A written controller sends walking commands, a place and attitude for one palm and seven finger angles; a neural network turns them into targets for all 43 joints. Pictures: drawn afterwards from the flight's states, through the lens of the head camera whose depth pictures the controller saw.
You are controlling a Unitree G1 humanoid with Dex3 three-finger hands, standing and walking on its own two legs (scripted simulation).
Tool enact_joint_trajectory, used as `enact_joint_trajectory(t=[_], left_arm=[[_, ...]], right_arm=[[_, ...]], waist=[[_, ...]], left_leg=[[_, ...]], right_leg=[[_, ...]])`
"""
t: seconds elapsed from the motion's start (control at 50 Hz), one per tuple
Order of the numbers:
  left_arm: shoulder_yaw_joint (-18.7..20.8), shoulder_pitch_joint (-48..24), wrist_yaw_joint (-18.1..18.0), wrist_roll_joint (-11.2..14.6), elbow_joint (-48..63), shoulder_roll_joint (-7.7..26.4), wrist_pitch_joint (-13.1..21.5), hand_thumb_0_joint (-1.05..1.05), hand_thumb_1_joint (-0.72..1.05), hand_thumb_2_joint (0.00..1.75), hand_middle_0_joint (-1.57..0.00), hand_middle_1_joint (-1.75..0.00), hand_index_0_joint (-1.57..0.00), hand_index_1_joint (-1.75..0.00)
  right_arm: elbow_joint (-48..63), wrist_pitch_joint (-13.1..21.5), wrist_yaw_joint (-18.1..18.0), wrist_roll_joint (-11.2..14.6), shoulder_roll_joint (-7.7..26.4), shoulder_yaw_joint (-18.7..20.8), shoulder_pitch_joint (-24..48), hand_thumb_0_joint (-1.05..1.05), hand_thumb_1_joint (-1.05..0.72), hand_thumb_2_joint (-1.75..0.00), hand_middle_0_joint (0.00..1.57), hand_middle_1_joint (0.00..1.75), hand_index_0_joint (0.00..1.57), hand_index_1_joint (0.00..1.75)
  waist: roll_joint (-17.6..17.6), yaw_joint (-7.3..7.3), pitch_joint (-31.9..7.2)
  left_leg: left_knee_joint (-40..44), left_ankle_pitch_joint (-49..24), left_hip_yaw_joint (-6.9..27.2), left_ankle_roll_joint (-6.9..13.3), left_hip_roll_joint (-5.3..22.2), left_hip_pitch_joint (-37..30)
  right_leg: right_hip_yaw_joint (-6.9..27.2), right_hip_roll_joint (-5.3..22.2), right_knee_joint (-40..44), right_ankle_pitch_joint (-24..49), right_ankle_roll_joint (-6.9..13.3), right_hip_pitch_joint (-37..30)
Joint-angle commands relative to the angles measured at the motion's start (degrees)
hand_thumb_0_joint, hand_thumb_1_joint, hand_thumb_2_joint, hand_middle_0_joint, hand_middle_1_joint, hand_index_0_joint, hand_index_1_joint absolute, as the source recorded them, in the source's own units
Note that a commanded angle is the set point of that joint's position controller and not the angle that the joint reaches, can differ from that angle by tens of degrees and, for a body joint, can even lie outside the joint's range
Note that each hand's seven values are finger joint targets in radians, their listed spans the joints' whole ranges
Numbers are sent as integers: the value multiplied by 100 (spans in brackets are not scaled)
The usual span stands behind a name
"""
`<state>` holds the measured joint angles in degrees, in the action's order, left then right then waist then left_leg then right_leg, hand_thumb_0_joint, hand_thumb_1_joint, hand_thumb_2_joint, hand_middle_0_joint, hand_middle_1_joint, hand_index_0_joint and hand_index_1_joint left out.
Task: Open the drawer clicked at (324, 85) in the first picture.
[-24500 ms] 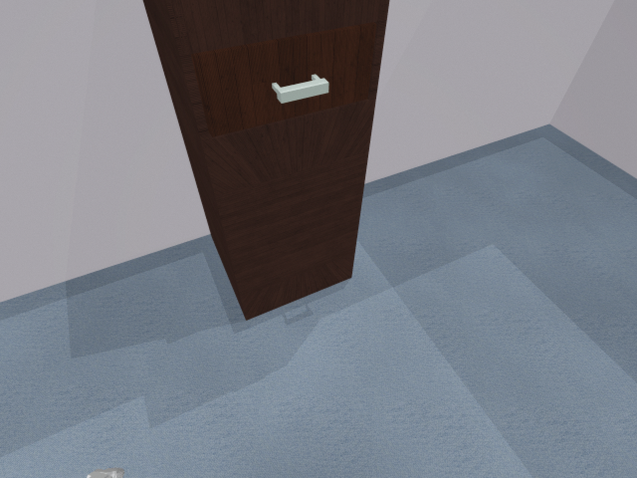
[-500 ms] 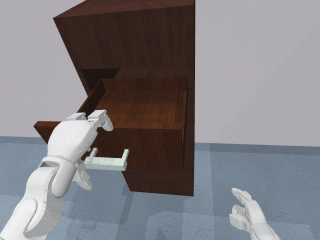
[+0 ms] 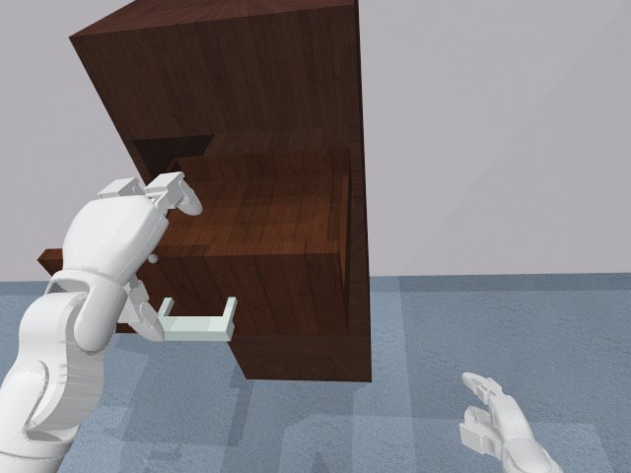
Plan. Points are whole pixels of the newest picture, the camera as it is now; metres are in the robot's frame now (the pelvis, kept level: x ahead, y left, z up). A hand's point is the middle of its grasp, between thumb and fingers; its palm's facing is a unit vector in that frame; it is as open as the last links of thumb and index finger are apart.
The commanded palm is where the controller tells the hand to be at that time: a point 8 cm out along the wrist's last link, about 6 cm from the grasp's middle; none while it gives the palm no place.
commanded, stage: draw the hand back to the body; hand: left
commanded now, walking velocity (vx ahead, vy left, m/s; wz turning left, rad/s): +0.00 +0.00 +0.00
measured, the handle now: (194, 316) +0.28 +0.21 +0.08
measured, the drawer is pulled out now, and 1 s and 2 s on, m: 0.30 0.30 0.30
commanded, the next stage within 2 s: step back with the hand held close in 1.52 s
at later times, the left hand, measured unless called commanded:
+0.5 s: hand (96, 282) +0.22 +0.25 +0.21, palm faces +0.22 -0.03 -0.98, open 13.8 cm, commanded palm +0.17 +0.25 +0.27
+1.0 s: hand (103, 246) +0.23 +0.21 +0.26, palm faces +0.41 -0.84 -0.36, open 11.5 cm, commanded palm +0.17 +0.27 +0.27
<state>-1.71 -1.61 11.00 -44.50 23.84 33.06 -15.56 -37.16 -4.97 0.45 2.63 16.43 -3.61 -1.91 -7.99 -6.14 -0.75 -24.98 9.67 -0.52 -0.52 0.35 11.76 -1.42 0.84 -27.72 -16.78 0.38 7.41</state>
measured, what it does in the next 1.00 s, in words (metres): stands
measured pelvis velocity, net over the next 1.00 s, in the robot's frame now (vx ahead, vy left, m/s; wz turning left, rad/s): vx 0.02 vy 0.01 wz -0.04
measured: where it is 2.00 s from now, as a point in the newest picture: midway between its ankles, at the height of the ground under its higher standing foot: outside the picture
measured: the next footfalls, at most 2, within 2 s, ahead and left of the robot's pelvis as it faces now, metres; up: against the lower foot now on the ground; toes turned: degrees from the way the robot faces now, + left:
none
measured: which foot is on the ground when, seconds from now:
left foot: down 0.00-1.00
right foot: down 0.00-1.00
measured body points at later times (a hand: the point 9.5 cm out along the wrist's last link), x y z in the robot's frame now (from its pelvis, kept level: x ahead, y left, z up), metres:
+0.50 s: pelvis +0.01 +0.00 +0.00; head -0.01 -0.06 +0.44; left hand +0.20 +0.25 +0.26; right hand +0.27 -0.17 -0.08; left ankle +0.05 +0.13 -0.74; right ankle -0.02 -0.11 -0.74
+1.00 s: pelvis +0.02 +0.01 +0.00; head +0.01 -0.01 +0.45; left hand +0.20 +0.26 +0.28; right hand +0.19 -0.23 -0.09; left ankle +0.05 +0.13 -0.74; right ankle -0.02 -0.11 -0.74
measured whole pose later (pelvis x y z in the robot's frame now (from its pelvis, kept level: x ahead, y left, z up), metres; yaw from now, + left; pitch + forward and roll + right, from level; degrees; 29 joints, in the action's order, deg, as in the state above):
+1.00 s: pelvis +0.02 +0.01 +0.00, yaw -2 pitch -4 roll +0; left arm 22.6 20.5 -5.6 4.8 37.2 21.3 10.2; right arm -39.0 7.1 -3.3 0.1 13.4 -0.7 -11.8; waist -3.3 -2.4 1.7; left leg -25.2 12.6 -2.3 -0.4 2.0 8.4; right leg 0.5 -0.6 -22.4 -15.8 0.1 2.4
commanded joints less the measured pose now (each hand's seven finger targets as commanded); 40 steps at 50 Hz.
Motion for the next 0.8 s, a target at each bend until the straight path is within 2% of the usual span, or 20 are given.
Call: enact_joint_trajectory(t=[0.0,0.08,0.1,0.14,0.18,0.24,0.28,0.34,0.38,0.42,0.48,0.5,0.52,0.54,0.56,0.58,0.6,0.68,0.7,0.78], left_arm=[[1319,-1379,-436,-105,1215,1440,157,0,-50,30,-30,-120,-30,-120],[1723,-846,-467,124,1222,1683,32,0,-50,30,-30,-120,-30,-120],[1367,-808,-408,76,1346,1319,17,0,-50,30,-30,-120,-30,-120],[1422,-332,-334,153,1324,1352,-23,0,-50,30,-30,-120,-30,-120],[1657,-350,-289,256,1626,1610,16,0,-50,30,-30,-120,-30,-120],[1498,58,-238,172,1800,1407,153,0,-50,30,-30,-120,-30,-120],[1831,-122,-312,312,2158,1744,284,0,-50,30,-30,-120,-30,-120],[1815,80,-407,176,1686,1598,366,0,-50,30,-30,-120,-30,-120],[2225,-96,-498,323,1826,1986,433,0,-50,30,-30,-120,-30,-120],[2021,203,-482,280,1364,1675,405,0,-50,30,-30,-120,-30,-120],[2160,184,-388,486,1772,1870,384,0,-50,30,-30,-120,-30,-120],[1925,69,-333,378,1870,1699,403,0,-50,30,-30,-120,-30,-120],[2074,-385,-854,4276,2730,-543,1446,0,-47,32,-30,-118,-30,-118],[2539,708,-1174,4359,1817,107,1780,0,-43,33,-29,-115,-29,-115],[2812,1134,-1312,4731,2031,-9,1985,0,-40,34,-29,-113,-29,-113],[3118,1086,-1426,4895,2314,294,2192,0,-36,36,-29,-111,-29,-111],[3020,863,-1513,4916,2564,42,2410,0,-32,37,-29,-109,-29,-109],[3155,925,-1749,4944,2204,26,2718,0,-18,43,-28,-100,-28,-100],[2873,848,-1743,4936,2080,-289,2751,0,-15,45,-27,-98,-27,-98],[2766,949,-1761,4938,2100,-346,2842,0,-1,51,-26,-88,-26,-88]], right_arm=[[1126,429,25,-6,185,109,1468,0,-90,-90,20,30,20,30],[1077,363,44,63,316,183,1420,0,-90,-90,20,30,20,30],[1181,384,73,41,224,116,1482,0,-90,-90,20,30,20,30],[1174,338,51,50,300,162,1404,0,-90,-90,20,30,20,30],[1186,391,25,76,343,171,1432,0,-90,-90,20,30,20,30],[1217,380,28,9,306,165,1347,0,-90,-90,20,30,20,30],[1235,447,-16,38,338,161,1356,0,-90,-90,20,30,20,30],[1114,433,-27,-42,280,155,1231,0,-90,-90,20,30,20,30],[1101,499,-50,8,307,174,1281,0,-90,-90,20,30,20,30],[1033,470,-44,-28,232,168,1202,0,-90,-90,20,30,20,30],[1145,479,-49,50,327,173,1337,0,-90,-90,20,30,20,30],[1177,498,-41,-21,272,132,1349,0,-90,-90,20,30,20,30],[1579,939,-163,-3,-212,191,696,0,-90,-90,20,30,20,30],[1247,1140,-253,-163,48,173,573,0,-90,-90,20,30,20,30],[1183,1189,-308,-175,94,215,511,0,-90,-90,20,30,20,30],[1060,1296,-331,-183,170,260,479,0,-90,-90,20,30,20,30],[1086,1381,-364,-203,34,224,429,0,-90,-90,20,30,20,30],[891,1520,-454,-245,54,283,218,0,-90,-90,20,30,20,30],[895,1520,-453,-250,6,258,217,0,-90,-90,20,30,20,30],[907,1572,-464,-270,100,336,194,0,-90,-90,20,30,20,30]], waist=[[340,-226,-1153],[403,-153,-934],[451,-190,-1083],[651,-132,-960],[479,-80,-992],[603,-87,-995],[447,-47,-998],[577,-97,-755],[368,-108,-846],[563,-89,-718],[253,-79,-834],[302,-121,-1005],[1145,492,-255],[1469,390,-58],[1477,282,-227],[1198,275,-306],[887,241,-638],[55,196,-248],[-14,244,-11],[164,207,-73]], left_leg=[[117,-961,-23,136,-248,-577],[123,-918,-45,108,-166,-490],[96,-1014,-42,133,-242,-512],[100,-1009,-51,155,-216,-531],[17,-964,-47,141,-188,-562],[19,-1075,-45,170,-231,-596],[-29,-929,-33,143,-173,-628],[36,-900,2,152,-211,-563],[1,-799,18,113,-169,-550],[46,-844,14,128,-196,-517],[14,-806,2,95,-175,-539],[8,-931,20,116,-243,-562],[-161,-407,-133,268,13,-1228],[-99,-102,-65,246,98,-1095],[23,-124,-71,221,84,-1036],[51,-65,-93,174,100,-1056],[101,-134,-137,177,88,-1148],[268,-165,-148,100,115,-1023],[342,-79,-129,98,124,-954],[363,-321,-83,131,136,-962]], right_leg=[[68,-131,518,1077,25,-14],[90,-125,519,1217,10,16],[47,-116,483,1274,-15,-34],[14,-134,514,1362,-61,52],[72,-127,482,1424,-37,52],[-26,-142,499,1461,-84,97],[13,-139,495,1365,-61,128],[-66,-148,604,1135,-70,262],[-10,-137,565,1111,-36,171],[-71,-144,619,1063,-69,237],[-15,-135,577,1206,-55,140],[-54,-126,544,1239,-59,82],[-146,-257,1006,1156,23,772],[-139,-251,976,921,25,832],[-179,-180,1052,903,-4,602],[-67,-147,1068,902,-1,483],[-91,-93,1041,873,-9,326],[-21,-84,1105,791,61,237],[-49,-85,1155,640,59,330],[-63,-101,1116,833,69,151]])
